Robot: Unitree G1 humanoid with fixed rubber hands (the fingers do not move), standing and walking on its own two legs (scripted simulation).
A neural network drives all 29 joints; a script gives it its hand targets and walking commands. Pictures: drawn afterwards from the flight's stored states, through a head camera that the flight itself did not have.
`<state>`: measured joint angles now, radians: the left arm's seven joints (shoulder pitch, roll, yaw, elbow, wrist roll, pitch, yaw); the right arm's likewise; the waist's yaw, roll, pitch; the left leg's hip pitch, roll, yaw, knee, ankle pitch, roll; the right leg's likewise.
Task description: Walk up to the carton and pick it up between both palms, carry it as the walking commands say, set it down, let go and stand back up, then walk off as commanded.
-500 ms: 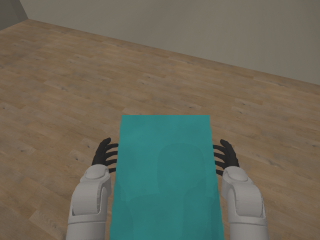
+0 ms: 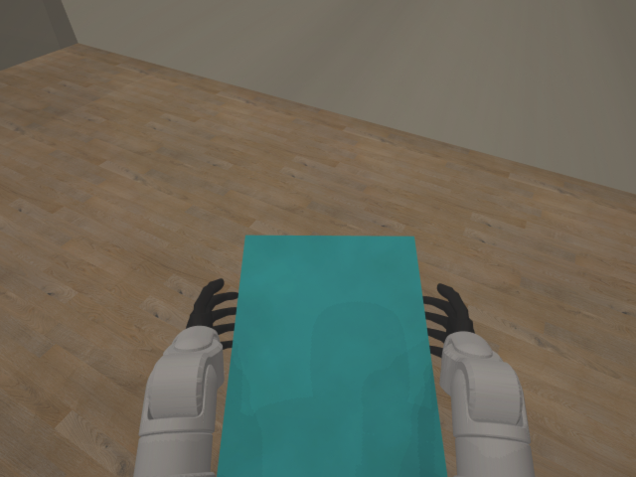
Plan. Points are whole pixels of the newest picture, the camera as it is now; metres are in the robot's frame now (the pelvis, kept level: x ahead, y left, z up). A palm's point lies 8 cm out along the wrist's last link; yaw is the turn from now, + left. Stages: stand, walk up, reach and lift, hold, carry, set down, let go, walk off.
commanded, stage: carry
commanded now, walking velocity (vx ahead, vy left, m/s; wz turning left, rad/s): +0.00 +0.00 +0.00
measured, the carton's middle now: (328, 361) +0.29 +0.00 -0.04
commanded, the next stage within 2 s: none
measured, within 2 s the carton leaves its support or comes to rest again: neither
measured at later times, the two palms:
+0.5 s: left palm (196, 357) +0.24 +0.15 +0.06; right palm (466, 366) +0.24 -0.16 +0.06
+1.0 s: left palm (194, 371) +0.23 +0.15 +0.06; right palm (470, 380) +0.23 -0.16 +0.06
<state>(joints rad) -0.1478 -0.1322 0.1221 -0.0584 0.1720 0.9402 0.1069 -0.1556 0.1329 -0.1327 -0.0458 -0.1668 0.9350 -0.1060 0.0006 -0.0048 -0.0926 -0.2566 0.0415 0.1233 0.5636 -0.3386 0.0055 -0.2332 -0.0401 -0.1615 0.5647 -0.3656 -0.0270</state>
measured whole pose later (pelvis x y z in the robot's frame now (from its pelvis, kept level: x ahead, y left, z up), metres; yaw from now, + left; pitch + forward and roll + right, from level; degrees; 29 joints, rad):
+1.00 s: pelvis -0.05 +0.00 +0.00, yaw +0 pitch +2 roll +0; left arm -0.15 -0.13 0.13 -0.04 0.18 0.90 0.10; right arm -0.14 0.13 -0.13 -0.04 -0.18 0.91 -0.10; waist 0.00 0.00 -0.09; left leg -0.30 0.04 0.12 0.51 -0.23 0.01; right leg -0.28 -0.04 -0.17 0.52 -0.27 -0.04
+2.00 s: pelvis -0.06 +0.00 +0.00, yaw +1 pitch +2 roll +0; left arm -0.19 -0.14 0.13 -0.12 0.18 1.02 0.11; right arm -0.18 0.14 -0.12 -0.12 -0.18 1.02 -0.12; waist 0.00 0.00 -0.08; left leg -0.33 0.04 0.11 0.50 -0.20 0.01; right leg -0.31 -0.04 -0.18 0.52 -0.25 -0.04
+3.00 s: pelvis -0.08 +0.00 +0.00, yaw +3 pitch +2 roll +0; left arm -0.29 -0.16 0.15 -0.21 0.15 1.20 0.19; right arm -0.26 0.15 -0.14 -0.22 -0.14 1.21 -0.22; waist -0.01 0.00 -0.06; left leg -0.41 0.04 0.08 0.60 -0.22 0.01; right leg -0.37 -0.06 -0.21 0.61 -0.28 -0.04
